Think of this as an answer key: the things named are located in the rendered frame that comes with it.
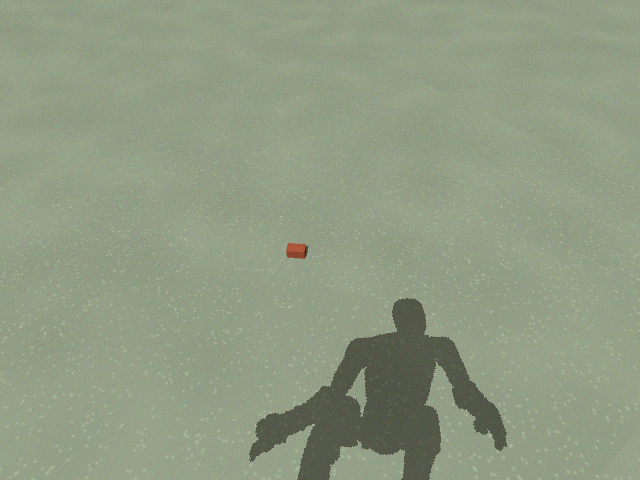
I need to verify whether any small box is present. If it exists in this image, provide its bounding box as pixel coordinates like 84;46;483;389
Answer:
286;243;307;259

